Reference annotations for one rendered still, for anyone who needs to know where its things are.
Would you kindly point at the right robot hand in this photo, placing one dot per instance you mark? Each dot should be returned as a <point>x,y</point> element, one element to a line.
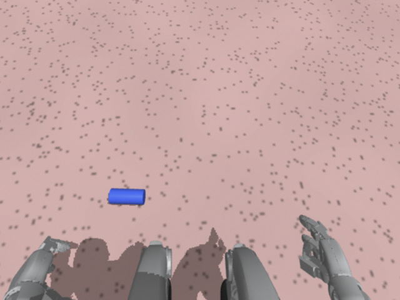
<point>328,259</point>

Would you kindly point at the left robot hand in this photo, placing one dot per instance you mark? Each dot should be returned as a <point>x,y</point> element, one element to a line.
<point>39,264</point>

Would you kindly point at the can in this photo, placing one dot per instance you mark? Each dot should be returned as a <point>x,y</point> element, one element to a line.
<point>127,196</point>

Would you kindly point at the left robot arm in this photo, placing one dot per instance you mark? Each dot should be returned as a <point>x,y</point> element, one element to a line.
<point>25,291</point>

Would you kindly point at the right robot arm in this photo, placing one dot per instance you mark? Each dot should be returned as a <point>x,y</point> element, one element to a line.
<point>346,288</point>

